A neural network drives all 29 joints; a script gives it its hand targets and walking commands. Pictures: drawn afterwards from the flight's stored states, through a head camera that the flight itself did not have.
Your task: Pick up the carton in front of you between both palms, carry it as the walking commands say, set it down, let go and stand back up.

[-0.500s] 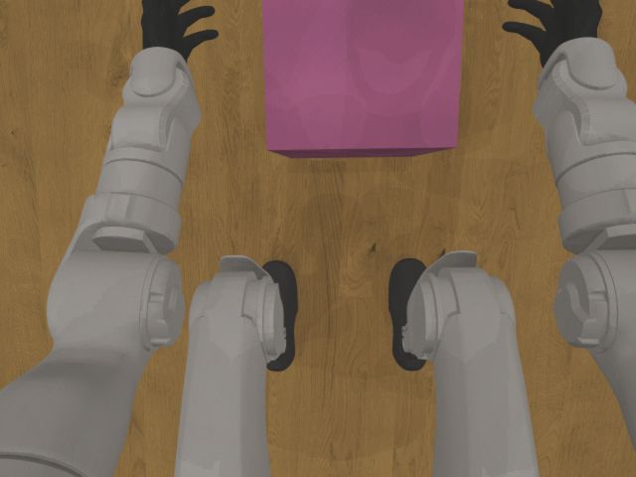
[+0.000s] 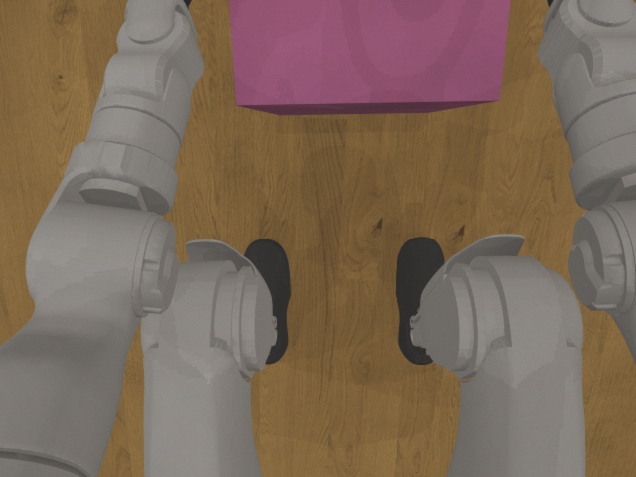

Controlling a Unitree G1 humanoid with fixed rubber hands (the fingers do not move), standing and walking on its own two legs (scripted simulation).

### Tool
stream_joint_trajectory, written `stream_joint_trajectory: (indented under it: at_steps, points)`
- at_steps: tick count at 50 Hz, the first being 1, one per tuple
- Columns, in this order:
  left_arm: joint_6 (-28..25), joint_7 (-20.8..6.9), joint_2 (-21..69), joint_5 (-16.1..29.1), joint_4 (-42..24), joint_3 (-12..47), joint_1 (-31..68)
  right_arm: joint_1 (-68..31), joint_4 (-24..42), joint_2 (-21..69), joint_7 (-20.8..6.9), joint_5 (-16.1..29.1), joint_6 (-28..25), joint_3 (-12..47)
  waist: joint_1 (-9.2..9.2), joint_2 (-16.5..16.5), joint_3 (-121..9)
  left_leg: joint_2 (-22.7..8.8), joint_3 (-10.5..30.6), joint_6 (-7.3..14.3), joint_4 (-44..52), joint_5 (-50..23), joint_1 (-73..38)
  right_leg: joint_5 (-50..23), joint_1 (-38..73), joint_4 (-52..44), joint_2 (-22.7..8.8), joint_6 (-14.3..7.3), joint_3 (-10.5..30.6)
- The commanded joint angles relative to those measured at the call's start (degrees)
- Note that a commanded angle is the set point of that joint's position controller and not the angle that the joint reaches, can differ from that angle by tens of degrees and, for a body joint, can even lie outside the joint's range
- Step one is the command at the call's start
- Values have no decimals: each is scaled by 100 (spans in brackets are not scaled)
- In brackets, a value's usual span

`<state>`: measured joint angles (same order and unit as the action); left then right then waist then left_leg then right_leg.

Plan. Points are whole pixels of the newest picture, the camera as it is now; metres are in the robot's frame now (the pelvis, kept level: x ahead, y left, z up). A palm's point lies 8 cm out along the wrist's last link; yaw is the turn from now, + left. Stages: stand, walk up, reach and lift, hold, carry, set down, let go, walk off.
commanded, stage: reach and lift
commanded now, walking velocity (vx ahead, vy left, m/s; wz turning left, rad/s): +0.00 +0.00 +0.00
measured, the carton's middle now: (359, 9) +0.54 -0.02 -0.24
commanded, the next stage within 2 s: none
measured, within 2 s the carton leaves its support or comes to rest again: leaves its support in 0.66 s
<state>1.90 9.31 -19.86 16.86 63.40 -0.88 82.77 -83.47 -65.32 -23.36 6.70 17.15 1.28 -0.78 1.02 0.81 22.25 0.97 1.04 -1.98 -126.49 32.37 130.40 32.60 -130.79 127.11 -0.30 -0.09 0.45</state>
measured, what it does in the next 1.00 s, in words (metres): rises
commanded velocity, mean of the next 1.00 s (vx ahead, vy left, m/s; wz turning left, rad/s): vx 0.00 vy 0.00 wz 0.00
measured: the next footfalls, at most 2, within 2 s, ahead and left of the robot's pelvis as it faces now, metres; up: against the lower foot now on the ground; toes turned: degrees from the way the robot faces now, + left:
none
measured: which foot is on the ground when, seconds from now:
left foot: down 0.00-1.00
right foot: down 0.00-1.00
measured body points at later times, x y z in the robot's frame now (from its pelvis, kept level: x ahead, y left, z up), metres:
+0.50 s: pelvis -0.01 +0.00 +0.00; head +0.36 -0.01 +0.25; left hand +0.56 +0.13 -0.17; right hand +0.55 -0.17 -0.17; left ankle +0.12 +0.13 -0.33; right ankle +0.11 -0.12 -0.33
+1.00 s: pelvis -0.01 +0.01 +0.07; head +0.26 -0.01 +0.43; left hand +0.52 +0.11 +0.00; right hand +0.50 -0.19 +0.00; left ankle +0.11 +0.13 -0.33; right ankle +0.11 -0.12 -0.33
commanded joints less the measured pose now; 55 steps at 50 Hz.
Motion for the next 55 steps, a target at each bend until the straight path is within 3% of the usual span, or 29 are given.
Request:
stream_joint_trajectory:
  at_steps: [1,5,15,16,18,21,24,29,32,34,35,37,38,40,43,46,49,51,55]
  points:
    - [-100,-13,-515,-86,-318,-196,1244,-1276,306,-536,-15,-87,-75,-115,51,-148,-7438,182,-368,-38,879,-1810,-3271,-2124,3872,-1101,128,179,-90]
    - [-152,-121,-379,-304,-53,-377,1135,-1186,96,-339,-92,-273,-98,-220,19,-168,-6654,160,-297,-27,954,-1568,-2796,-1865,3361,-1186,134,193,-31]
    - [-222,-68,216,-391,-82,-217,1812,-1822,208,249,-47,-398,-149,-25,57,-125,-6842,294,-269,-12,1063,-1501,-3300,-1626,3483,-1296,241,178,-73]
    - [-211,-172,900,-285,-297,89,2092,-2056,379,821,-133,-342,-157,187,135,-125,-6889,350,-267,15,1060,-1538,-3377,-1658,3550,-1310,300,143,-117]
    - [-195,-381,1996,-281,-301,348,2585,-2586,399,2012,-346,-289,-144,508,93,-110,-6857,437,-283,47,1026,-1559,-3352,-1664,3449,-1264,369,119,-126]
    - [24,-939,4114,-538,-371,550,3349,-3328,449,4189,-947,-481,77,763,106,-46,-6441,564,-332,85,976,-1268,-3123,-1380,3240,-1189,494,69,-149]
    - [273,-1350,5106,-874,-525,345,3388,-3317,660,5086,-1350,-738,316,569,123,-59,-6167,650,-458,96,865,-1112,-2911,-1226,3107,-1093,570,25,-267]
    - [510,-1625,6139,-489,-1430,771,3737,-3550,1637,6100,-1695,-449,599,911,196,-46,-7709,704,-564,138,776,-1765,-3565,-1923,3692,-971,625,2,-423]
    - [636,-1563,6750,-193,-2267,1142,3748,-3877,2743,6456,-1675,-165,739,1328,261,-88,-9755,740,-634,99,723,-2512,-4509,-2620,4495,-938,670,68,-555]
    - [784,-1528,7086,-145,-2808,1259,3773,-3879,3353,6859,-1624,-32,861,1494,212,-161,-11043,791,-664,76,780,-2959,-4797,-3230,5224,-966,740,96,-583]
    - [873,-1511,7247,-178,-3027,1271,3729,-3892,3630,7067,-1592,-29,934,1545,141,-177,-11504,829,-673,74,847,-3056,-4788,-3414,5431,-994,769,100,-572]
    - [1054,-1545,7419,-293,-3408,1277,3677,-3674,3868,7315,-1572,-205,1146,1512,177,-235,-11896,884,-689,75,993,-2896,-4626,-3384,5649,-1138,821,107,-564]
    - [1144,-1588,7472,-407,-3451,1263,3646,-3408,3736,7470,-1589,-357,1254,1452,200,-225,-11648,875,-712,87,1109,-2563,-4485,-2979,5442,-1308,839,99,-564]
    - [1333,-1696,7752,-636,-3204,1202,3038,-2809,3398,7609,-1637,-722,1437,1213,225,-137,-10752,903,-690,30,1393,-2427,-3944,-3050,5279,-1456,864,113,-515]
    - [1476,-1778,7792,-1066,-2801,866,2584,-2090,2791,7920,-1695,-1232,1642,818,207,-136,-9393,943,-699,66,1823,-1507,-3358,-2059,4488,-2001,873,125,-538]
    - [1588,-1800,7661,-1707,-1980,155,2154,-1854,2195,7932,-1807,-1709,1757,280,10,-147,-8101,934,-613,161,2306,-788,-3158,-1118,3703,-2442,879,75,-522]
    - [1606,-1759,7447,-2206,-1575,-468,1972,-1952,1908,7850,-1878,-2004,1798,-66,-236,-277,-7613,931,-593,206,2669,-428,-3153,-541,3502,-2799,909,83,-497]
    - [1601,-1755,7459,-2312,-1606,-595,2012,-1995,1893,7828,-1886,-2112,1798,-183,-209,-346,-7781,942,-581,210,2857,-410,-3282,-496,3720,-2997,929,91,-484]
    - [1653,-1832,7801,-2186,-1903,-313,2162,-1882,1982,7938,-1854,-2227,1823,-227,66,-227,-8454,971,-580,151,3196,-467,-3662,-732,4417,-3326,935,83,-479]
